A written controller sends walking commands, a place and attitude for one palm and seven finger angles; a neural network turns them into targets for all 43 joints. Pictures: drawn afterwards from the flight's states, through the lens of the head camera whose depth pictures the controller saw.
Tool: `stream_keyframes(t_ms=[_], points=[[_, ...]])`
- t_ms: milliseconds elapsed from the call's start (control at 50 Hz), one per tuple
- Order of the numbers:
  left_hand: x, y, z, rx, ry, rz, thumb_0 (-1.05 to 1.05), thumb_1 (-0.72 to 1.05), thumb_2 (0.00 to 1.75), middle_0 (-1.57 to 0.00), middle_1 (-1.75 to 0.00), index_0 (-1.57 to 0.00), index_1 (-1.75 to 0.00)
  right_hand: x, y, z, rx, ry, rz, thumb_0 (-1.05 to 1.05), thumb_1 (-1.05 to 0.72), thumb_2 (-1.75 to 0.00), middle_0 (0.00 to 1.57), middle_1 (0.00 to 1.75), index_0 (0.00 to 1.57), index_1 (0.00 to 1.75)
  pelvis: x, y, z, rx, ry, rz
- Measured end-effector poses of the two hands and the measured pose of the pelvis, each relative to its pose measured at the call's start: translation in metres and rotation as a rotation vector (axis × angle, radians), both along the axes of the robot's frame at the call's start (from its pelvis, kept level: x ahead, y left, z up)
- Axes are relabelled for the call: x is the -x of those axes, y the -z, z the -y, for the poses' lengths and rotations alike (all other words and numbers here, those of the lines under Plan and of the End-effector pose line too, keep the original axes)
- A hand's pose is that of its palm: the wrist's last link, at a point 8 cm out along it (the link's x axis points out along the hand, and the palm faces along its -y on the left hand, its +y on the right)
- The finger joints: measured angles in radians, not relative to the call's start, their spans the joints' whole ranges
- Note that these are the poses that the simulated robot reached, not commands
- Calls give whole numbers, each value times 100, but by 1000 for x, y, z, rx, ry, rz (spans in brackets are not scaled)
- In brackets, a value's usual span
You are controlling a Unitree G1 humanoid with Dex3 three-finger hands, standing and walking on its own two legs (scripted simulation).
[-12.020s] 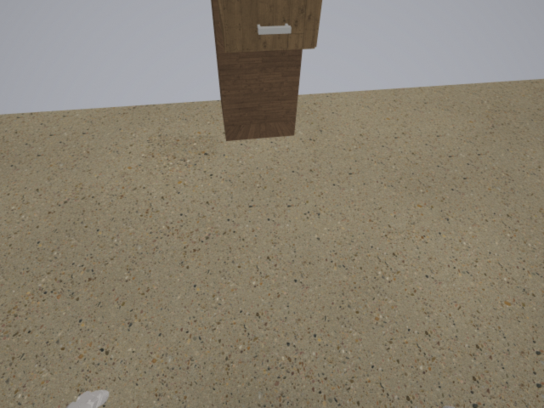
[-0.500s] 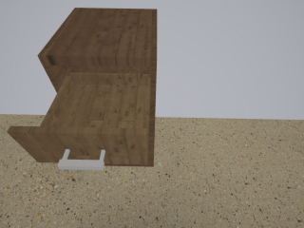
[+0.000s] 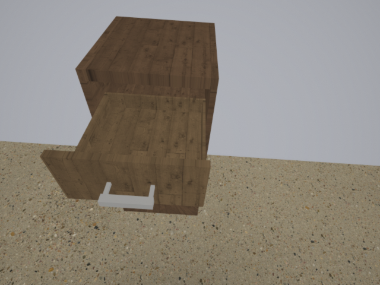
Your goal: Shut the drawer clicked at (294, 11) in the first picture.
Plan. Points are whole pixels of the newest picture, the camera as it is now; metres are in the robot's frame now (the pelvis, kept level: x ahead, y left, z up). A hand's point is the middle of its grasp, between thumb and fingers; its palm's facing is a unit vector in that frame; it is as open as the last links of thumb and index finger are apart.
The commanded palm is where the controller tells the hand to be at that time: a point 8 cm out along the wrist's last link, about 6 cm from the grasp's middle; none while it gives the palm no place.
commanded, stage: look again from close up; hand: left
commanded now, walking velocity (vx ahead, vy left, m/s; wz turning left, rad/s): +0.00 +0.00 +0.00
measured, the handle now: (128, 194) +0.32 +0.17 -0.01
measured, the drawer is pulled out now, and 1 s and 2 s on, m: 0.30 0.29 0.29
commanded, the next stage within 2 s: raise the hand and make a fist in 0.02 s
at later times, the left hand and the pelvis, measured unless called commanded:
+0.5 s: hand out of the picture +0.13 +0.14 -0.04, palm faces +0.03 -1.00 +0.04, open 6.2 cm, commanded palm +0.10 +0.20 -0.03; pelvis -0.02 -0.01 -0.06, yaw +2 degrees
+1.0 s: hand (106, 271) +0.15 +0.16 +0.02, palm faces +0.14 -0.99 -0.10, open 3.7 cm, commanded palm +0.10 +0.20 +0.02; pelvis +0.01 -0.04 -0.06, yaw +3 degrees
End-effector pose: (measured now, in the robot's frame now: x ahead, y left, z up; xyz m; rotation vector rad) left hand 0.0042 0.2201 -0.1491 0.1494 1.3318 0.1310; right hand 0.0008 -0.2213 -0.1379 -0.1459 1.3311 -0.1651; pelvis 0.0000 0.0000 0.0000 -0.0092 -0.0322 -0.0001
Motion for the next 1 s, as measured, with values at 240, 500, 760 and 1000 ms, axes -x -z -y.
stream_keyframes(t_ms=[240, 500, 760, 1000], points=[[-70, -73, -29, -87, -104, 508, 2, 94, 90, -22, -32, -22, -31, -29, -16, -1, 51, -25, 273, 2, -93, -90, 20, 30, 20, 30, 4, 4, -12, -21, -14, -19], [-108, -111, 28, 174, 72, 1186, 0, 92, 90, -34, -50, -41, -53, -185, -58, 22, 72, -243, 832, 1, -91, -90, 20, 30, 20, 30, 18, 55, 8, 1, -30, -168], [-126, -163, 32, 64, 167, 1461, 2, 91, 90, -66, -80, -66, -80, -219, -5, -4, -69, -281, 832, 1, -91, -90, 20, 30, 20, 30, 16, 88, 34, 48, -78, -239], [-116, -173, 9, -13, 52, 1195, 2, 90, 90, -91, -107, -90, -106, -166, -2, 47, 27, -60, 627, 2, -90, -90, 21, 30, 20, 30, -11, 59, 40, 3, -50, -209]])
